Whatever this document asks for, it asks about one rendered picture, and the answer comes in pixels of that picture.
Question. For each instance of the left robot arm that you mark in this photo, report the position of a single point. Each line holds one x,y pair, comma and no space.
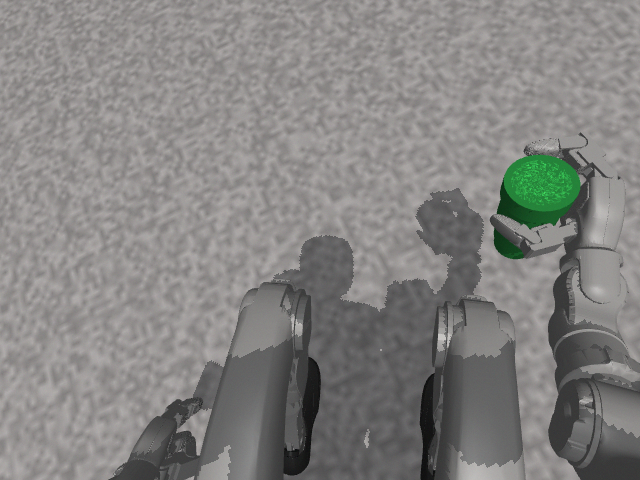
136,470

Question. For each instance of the cup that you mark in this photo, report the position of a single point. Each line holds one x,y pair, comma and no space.
536,190

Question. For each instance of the left robot foot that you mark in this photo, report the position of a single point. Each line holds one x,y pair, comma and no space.
296,461

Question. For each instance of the right robot hand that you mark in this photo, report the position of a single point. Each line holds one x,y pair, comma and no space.
596,217

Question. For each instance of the left robot hand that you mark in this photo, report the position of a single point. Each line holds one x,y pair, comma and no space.
159,443

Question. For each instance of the right robot arm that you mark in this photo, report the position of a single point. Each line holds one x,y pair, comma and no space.
596,421

